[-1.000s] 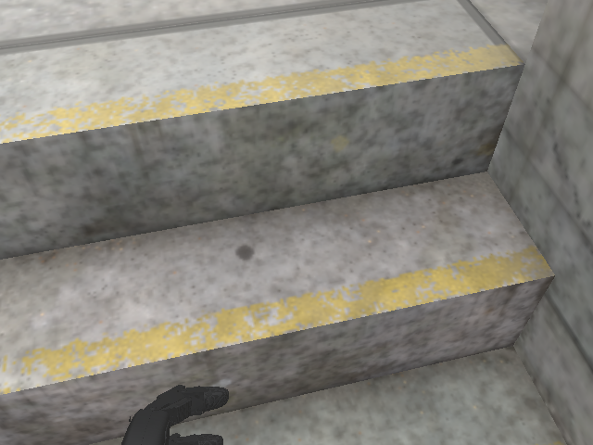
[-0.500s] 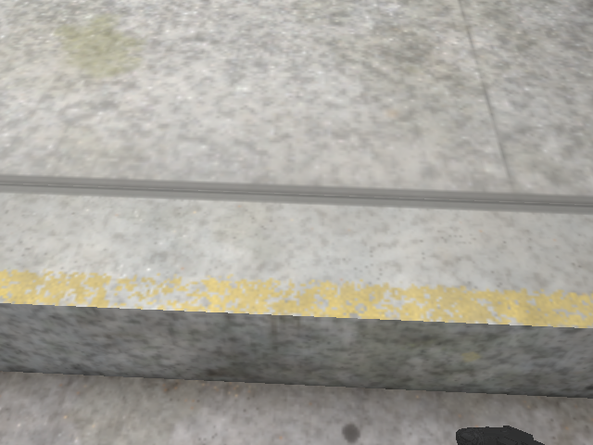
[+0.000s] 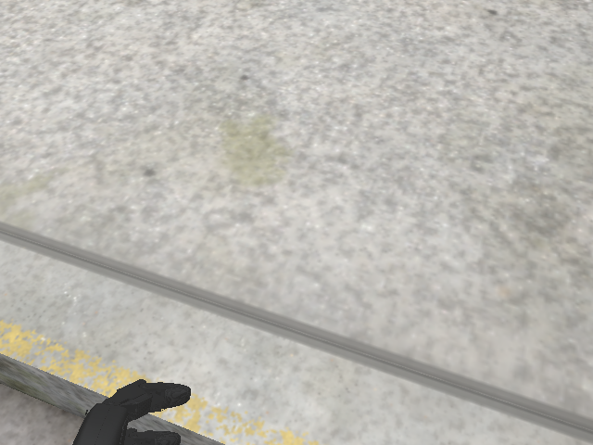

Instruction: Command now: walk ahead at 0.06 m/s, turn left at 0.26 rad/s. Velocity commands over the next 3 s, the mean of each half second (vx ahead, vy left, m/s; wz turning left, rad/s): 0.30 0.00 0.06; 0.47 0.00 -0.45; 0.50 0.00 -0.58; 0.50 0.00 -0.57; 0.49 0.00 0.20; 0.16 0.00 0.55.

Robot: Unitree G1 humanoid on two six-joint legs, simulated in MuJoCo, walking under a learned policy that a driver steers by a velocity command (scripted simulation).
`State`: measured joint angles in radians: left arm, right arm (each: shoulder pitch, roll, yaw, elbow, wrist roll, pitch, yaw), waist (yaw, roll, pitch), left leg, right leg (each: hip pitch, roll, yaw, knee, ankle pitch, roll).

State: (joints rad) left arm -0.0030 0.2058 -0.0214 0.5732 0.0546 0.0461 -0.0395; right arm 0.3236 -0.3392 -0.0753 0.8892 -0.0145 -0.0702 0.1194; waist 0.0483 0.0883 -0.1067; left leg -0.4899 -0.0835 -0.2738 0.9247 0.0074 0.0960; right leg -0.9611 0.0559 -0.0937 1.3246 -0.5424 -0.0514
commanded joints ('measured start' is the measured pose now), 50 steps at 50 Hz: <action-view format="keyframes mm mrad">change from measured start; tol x64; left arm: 1 278 138 58 83 7 -71 5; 26 668 -119 18 465 16 -145 -120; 40 -304 22 -13 110 -85 -44 -70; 50 634 157 74 390 20 -48 -10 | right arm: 1 -149 25 3 -117 57 7 -19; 50 31 49 71 111 -66 11 43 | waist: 1 77 -255 17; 50 181 -225 -195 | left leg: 1 -630 -66 -121 923 -90 8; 11 -825 93 204 729 -62 26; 26 790 486 -226 -489 389 302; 28 515 492 -229 -570 -469 161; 38 30 312 407 -869 -206 14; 47 455 471 415 -341 2081 41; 50 -426 19 51 876 27 42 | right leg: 1 462 -292 947 -803 -197 -304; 21 599 -279 346 -1084 244 -166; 28 -453 70 357 1123 299 -154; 33 -693 -9 292 1394 438 -311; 45 -118 90 -140 42 -81 -132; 50 779 -109 882 -720 110 -323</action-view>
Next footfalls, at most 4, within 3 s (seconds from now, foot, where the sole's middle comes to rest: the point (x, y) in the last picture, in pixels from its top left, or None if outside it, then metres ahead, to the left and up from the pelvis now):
0.48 left None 0.22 0.19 -0.64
0.90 right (324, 391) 0.46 0.02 -0.42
1.34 left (246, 238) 0.78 0.18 -0.42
1.88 right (425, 207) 0.88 -0.19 -0.42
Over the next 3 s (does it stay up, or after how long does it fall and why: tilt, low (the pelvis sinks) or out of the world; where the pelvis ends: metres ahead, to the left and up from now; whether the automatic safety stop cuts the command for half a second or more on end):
stays up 1.24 -0.33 0.34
